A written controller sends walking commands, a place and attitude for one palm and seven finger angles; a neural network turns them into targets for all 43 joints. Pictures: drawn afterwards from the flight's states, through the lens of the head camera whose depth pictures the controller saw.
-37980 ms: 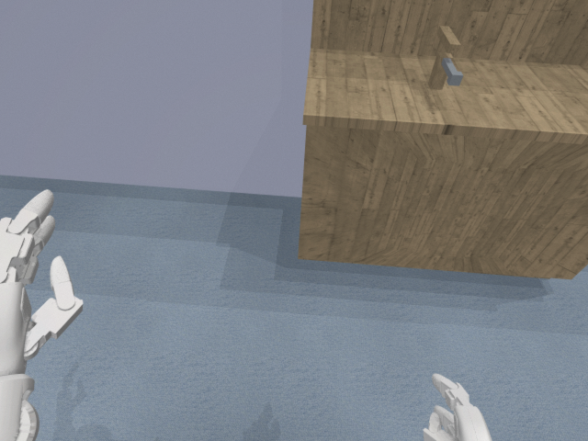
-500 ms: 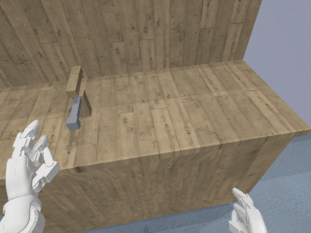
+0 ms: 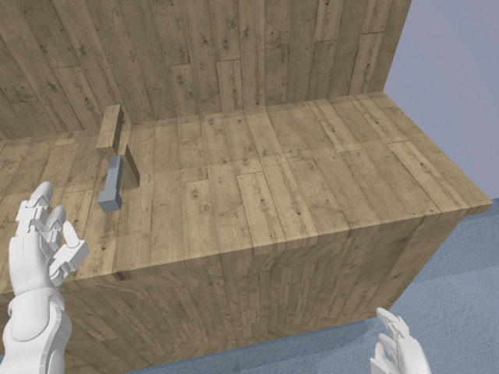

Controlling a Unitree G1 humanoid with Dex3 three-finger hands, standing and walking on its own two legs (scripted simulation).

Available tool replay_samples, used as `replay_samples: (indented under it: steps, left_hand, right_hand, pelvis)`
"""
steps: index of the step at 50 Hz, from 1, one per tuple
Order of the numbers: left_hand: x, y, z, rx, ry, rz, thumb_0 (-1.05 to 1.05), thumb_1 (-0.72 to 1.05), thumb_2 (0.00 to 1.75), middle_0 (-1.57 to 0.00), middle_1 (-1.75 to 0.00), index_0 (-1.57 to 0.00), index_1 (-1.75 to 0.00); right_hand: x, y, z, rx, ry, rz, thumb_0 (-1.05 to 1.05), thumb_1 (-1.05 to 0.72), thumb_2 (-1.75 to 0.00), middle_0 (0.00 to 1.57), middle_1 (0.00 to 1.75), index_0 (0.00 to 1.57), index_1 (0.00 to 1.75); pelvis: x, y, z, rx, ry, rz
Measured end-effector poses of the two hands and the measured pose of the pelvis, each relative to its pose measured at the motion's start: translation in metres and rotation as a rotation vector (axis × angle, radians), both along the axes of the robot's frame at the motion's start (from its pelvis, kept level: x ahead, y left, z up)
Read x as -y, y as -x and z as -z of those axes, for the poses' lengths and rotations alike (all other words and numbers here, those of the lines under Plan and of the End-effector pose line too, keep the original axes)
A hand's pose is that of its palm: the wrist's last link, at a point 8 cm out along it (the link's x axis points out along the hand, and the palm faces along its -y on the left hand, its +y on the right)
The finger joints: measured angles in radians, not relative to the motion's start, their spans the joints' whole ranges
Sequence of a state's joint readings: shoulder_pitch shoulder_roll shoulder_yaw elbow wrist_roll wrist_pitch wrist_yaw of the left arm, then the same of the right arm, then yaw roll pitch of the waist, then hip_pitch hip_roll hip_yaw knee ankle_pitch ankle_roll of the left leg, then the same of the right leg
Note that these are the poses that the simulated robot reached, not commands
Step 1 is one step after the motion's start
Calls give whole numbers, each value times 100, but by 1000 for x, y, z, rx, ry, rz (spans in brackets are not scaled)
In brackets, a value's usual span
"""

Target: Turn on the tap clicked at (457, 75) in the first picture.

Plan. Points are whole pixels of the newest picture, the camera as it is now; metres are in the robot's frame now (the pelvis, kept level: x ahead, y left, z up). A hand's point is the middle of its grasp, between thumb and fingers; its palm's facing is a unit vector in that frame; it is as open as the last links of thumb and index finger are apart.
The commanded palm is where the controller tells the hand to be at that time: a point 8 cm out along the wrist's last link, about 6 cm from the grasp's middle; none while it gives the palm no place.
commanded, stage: reach beside the lever's end, fingers flat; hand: left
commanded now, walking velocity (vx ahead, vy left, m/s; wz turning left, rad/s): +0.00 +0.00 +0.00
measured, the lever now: (110, 200) +0.36 +0.28 +0.09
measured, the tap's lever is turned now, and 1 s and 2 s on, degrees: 0 0 5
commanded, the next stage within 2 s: push the lever round in 1.12 s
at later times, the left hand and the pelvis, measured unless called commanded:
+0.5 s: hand (87, 222) +0.31 +0.29 +0.09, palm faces +0.49 -0.87 -0.09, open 7.8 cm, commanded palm +0.27 +0.33 +0.09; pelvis +0.00 +0.01 +0.00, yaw -1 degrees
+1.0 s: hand (89, 217) +0.33 +0.30 +0.08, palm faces +0.49 -0.87 -0.08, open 7.8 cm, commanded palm +0.29 +0.34 +0.08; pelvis +0.00 +0.03 -0.01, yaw -1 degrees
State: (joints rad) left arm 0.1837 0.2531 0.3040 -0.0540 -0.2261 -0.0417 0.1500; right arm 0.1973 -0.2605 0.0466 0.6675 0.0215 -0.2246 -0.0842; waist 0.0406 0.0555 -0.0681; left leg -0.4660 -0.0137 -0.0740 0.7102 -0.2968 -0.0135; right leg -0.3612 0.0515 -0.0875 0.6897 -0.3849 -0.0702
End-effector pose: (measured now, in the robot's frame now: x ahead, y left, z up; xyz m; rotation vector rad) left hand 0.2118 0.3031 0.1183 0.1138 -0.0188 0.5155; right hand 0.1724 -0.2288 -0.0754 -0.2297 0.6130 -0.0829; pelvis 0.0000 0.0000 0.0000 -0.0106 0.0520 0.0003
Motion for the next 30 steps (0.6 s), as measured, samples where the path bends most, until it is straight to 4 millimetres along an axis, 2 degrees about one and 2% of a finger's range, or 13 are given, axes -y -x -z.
replay_samples:
  steps: [30]
  left_hand:
    - [-32, -63, 23, -13, 29, -3, 2, 89, 90, -15, -16, -16, -16]
  right_hand:
    - [-2, 34, 15, -142, 35, 60, 1, -90, -90, 21, 30, 20, 30]
  pelvis:
    - [-18, 3, 3, -48, 16, 12]
